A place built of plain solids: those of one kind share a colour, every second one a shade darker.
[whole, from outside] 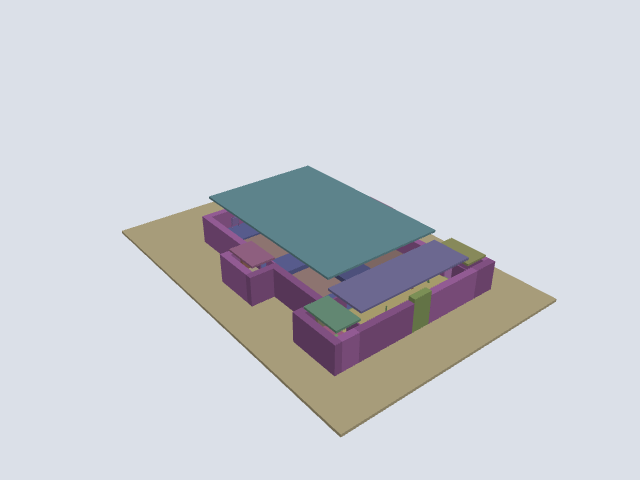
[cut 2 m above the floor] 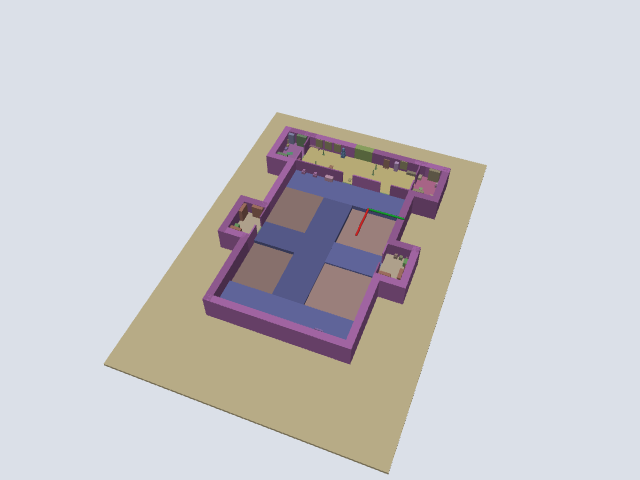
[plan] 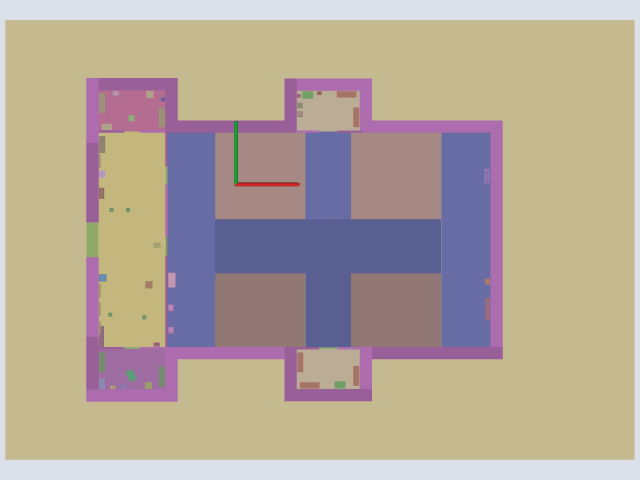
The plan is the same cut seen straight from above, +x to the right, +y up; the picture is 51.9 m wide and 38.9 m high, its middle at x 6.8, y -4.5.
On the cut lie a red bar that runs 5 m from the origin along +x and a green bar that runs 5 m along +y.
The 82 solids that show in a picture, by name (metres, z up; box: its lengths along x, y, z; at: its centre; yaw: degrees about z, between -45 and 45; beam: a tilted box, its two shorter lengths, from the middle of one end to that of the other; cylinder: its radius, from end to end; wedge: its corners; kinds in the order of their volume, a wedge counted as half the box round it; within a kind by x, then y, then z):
{
 "ground_under_all_1": {"box": [51.0, 35.66, 0.4], "at": [6.79, -4.49, -1.71]},
 "wall_1": {"box": [1.0, 5.25, 4.25], "at": [-11.64, -14.99, 0.57]},
 "wall_2": {"box": [1.0, 8.28, 4.25], "at": [-11.64, -10.03, 0.57]},
 "wall_3": {"box": [1.0, 8.28, 4.25], "at": [-11.64, 1.05, 0.57]},
 "wall_4": {"box": [1.0, 5.25, 4.25], "at": [-11.64, 6.01, 0.57]},
 "wall_5": {"box": [2.3, 0.2, 4.25], "at": [-10.19, -13.27, 0.57]},
 "wall_6": {"box": [2.3, 0.2, 4.25], "at": [-10.19, 4.29, 0.57]},
 "wall_7": {"box": [7.4, 1.0, 4.25], "at": [-8.44, -17.12, 0.57]},
 "wall_8": {"box": [7.4, 1.0, 4.25], "at": [-8.44, 8.14, 0.57]},
 "wall_9": {"box": [2.3, 0.2, 4.25], "at": [-6.68, -13.27, 0.57]},
 "wall_10": {"box": [2.3, 0.2, 4.25], "at": [-6.68, 4.29, 0.57]},
 "wall_11": {"box": [0.2, 7.6, 4.25], "at": [-5.63, -9.57, 0.57]},
 "wall_12": {"box": [0.2, 4.25, 4.25], "at": [-5.63, -2.14, 0.57]},
 "wall_13": {"box": [0.2, 2.9, 4.25], "at": [-5.63, 2.94, 0.57]},
 "wall_14": {"box": [1.0, 4.45, 4.25], "at": [-5.23, -15.39, 0.57]},
 "wall_15": {"box": [1.0, 4.45, 4.25], "at": [-5.23, 6.41, 0.57]},
 "wall_16": {"box": [10.55, 1.0, 4.25], "at": [-0.46, -13.67, 0.57]},
 "wall_17": {"box": [10.55, 1.0, 4.25], "at": [-0.46, 4.69, 0.57]},
 "wall_18": {"box": [1.0, 4.4, 4.25], "at": [4.41, -15.37, 0.57]},
 "wall_19": {"box": [1.0, 4.4, 4.25], "at": [4.41, 6.38, 0.57]},
 "wall_20": {"box": [2.0, 0.2, 4.25], "at": [5.71, -13.27, 0.57]},
 "wall_21": {"box": [2.0, 0.2, 4.25], "at": [5.71, 4.29, 0.57]},
 "wall_22": {"box": [1.91, 0.2, 4.25], "at": [5.76, 4.29, 0.57]},
 "wall_23": {"box": [7.1, 1.0, 4.25], "at": [7.46, -17.07, 0.57]},
 "wall_24": {"box": [7.1, 1.0, 4.25], "at": [7.46, 8.09, 0.57]},
 "wall_25": {"box": [1.9, 0.2, 4.25], "at": [9.17, -13.27, 0.57]},
 "wall_26": {"box": [2.0, 0.2, 4.25], "at": [9.22, -13.27, 0.57]},
 "wall_27": {"box": [2.0, 0.2, 4.25], "at": [9.22, 4.29, 0.57]},
 "wall_28": {"box": [1.0, 4.4, 4.25], "at": [10.52, -15.37, 0.57]},
 "wall_29": {"box": [1.0, 4.4, 4.25], "at": [10.52, 6.38, 0.57]},
 "wall_30": {"box": [11.51, 1.0, 4.25], "at": [15.86, -13.67, 0.57]},
 "wall_31": {"box": [11.51, 1.0, 4.25], "at": [15.86, 4.69, 0.57]},
 "wall_32": {"box": [1.0, 19.35, 4.25], "at": [21.12, -4.49, 0.57]},
 "floor_gang_1": {"box": [3.95, 17.55, 1.56], "at": [-3.66, -4.49, -0.78]},
 "floor_gang_2": {"box": [3.7, 6.05, 1.56], "at": [7.46, -10.24, -0.78]},
 "floor_gang_3": {"box": [18.3, 4.4, 1.56], "at": [7.46, -5.01, -0.78]},
 "floor_gang_4": {"box": [3.7, 7.1, 1.56], "at": [7.46, 0.73, -0.78]},
 "floor_gang_5": {"box": [4.1, 17.55, 1.56], "at": [18.66, -4.49, -0.78]},
 "step_tier_1": {"box": [7.3, 6.05, 1.56], "at": [1.97, -10.24, -0.78]},
 "step_tier_2": {"box": [7.3, 7.1, 0.88], "at": [1.97, 0.73, -1.12]},
 "step_tier_3": {"box": [7.3, 6.05, 1.02], "at": [12.96, -10.24, -1.05]},
 "step_tier_4": {"box": [7.3, 7.1, 1.31], "at": [12.96, 0.73, -0.91]},
 "floor_foyer_1": {"box": [5.6, 17.55, 1.56], "at": [-8.44, -4.49, -0.78]},
 "ceil_hall_1": {"box": [26.35, 17.55, 0.3], "at": [7.54, -4.49, 5.75]},
 "floor_side_1": {"box": [5.3, 3.4, 1.56], "at": [7.46, -14.96, -0.78]},
 "floor_side_2": {"box": [5.3, 3.4, 1.56], "at": [7.46, 5.99, -0.78]},
 "floor_cloaks_1": {"box": [5.6, 3.45, 1.56], "at": [-8.44, 6.01, -0.78]},
 "floor_store_1": {"box": [5.6, 3.45, 1.56], "at": [-8.44, -14.99, -0.78]},
 "ceil_foyer_1": {"box": [5.6, 17.55, 0.3], "at": [-8.44, -4.49, 4.35]},
 "door_leaf_1": {"box": [0.97, 2.8, 4.83], "at": [-11.65, -4.49, 0.85]},
 "shelves_side_1": {"box": [0.5, 1.6, 2.0], "at": [5.2, -14.41, 1.0]},
 "shelves_side_2": {"box": [1.6, 0.5, 2.0], "at": [5.96, -16.29, 1.0]},
 "shelves_side_3": {"box": [1.6, 0.5, 2.0], "at": [8.96, 7.3, 1.0]},
 "shelves_side_4": {"box": [0.5, 1.6, 2.0], "at": [9.73, -15.52, 1.0]},
 "shelves_side_5": {"box": [0.5, 1.6, 2.0], "at": [9.73, 5.43, 1.0]},
 "ceil_cloaks_1": {"box": [5.6, 3.45, 0.3], "at": [-8.44, 6.01, 3.4]},
 "ceil_store_1": {"box": [5.6, 3.45, 0.3], "at": [-8.44, -14.99, 3.4]},
 "ceil_side_1": {"box": [5.3, 3.4, 0.3], "at": [7.46, 5.99, 3.4]},
 "shelves_cloaks_1": {"box": [0.5, 1.6, 2.0], "at": [-10.86, 6.58, 1.0]},
 "shelves_cloaks_2": {"box": [0.5, 1.6, 2.0], "at": [-6.01, 5.43, 1.0]},
 "shelves_store_1": {"box": [0.5, 1.6, 2.0], "at": [-10.86, -14.41, 1.0]},
 "shelves_store_2": {"box": [0.5, 1.6, 2.0], "at": [-6.01, -15.56, 1.0]},
 "poster_case_foyer_1": {"box": [0.14, 1.1, 1.6], "at": [-11.04, -11.62, 1.3]},
 "poster_case_foyer_2": {"box": [0.14, 1.1, 1.6], "at": [-11.04, -10.12, 1.3]},
 "poster_case_foyer_3": {"box": [0.14, 1.1, 1.6], "at": [-11.04, -8.62, 1.3]},
 "poster_case_foyer_4": {"box": [0.14, 1.1, 1.6], "at": [-11.04, 1.89, 1.3]},
 "step_strewn_sheet_offcut_1": {"box": [0.61, 0.91, 1.58], "at": [-8.5, -15.49, -0.77], "yaw": 25.3},
 "hamper_side_1": {"box": [0.9, 0.6, 0.72], "at": [5.82, 7.25, 0.36]},
 "hamper_side_2": {"box": [0.9, 0.6, 0.72], "at": [8.41, -16.23, 0.36]},
 "lockers_store_1": {"box": [0.48, 0.9, 1.8], "at": [-10.87, -16.16, 0.9]},
 "case_1": {"box": [0.6, 1.2, 0.66], "at": [-5.2, -7.75, 0.42]},
 "machine_foyer_1": {"box": [0.5, 0.6, 1.5], "at": [-10.86, 0.83, 0.85]},
 "gowns_1": {"box": [0.38, 1.02, 1.13], "at": [20.33, 0.63, 1.01]},
 "step_strewn_carton_folded_1": {"box": [0.61, 0.41, 1.65], "at": [-6.4, -4.92, -0.73]},
 "case_cloaks_1": {"box": [0.8, 0.5, 0.41], "at": [-10.48, 4.67, 0.29]},
 "case_cloaks_2": {"box": [0.6, 0.6, 0.56], "at": [-6.99, 7.3, 0.37]},
 "bench_foyer_1": {"box": [0.5, 1.4, 0.46], "at": [-10.86, 3.23, 0.22]},
 "barrel_store_1": {"box": [0.58, 0.58, 0.89], "at": [-7.09, -16.3, 0.44]},
 "standee_foyer_1": {"box": [0.14, 0.91, 1.59], "at": [-10.89, -0.72, 0.84]},
 "form_1": {"box": [0.4, 1.82, 0.05], "at": [20.38, -10.1, 0.43]},
 "form_foyer_1": {"box": [0.4, 1.81, 0.05], "at": [-10.9, -12.37, 0.43]},
 "high_table_foyer_1": {"box": [0.6, 0.6, 0.05], "at": [-7.07, -8.13, 1.0]}
}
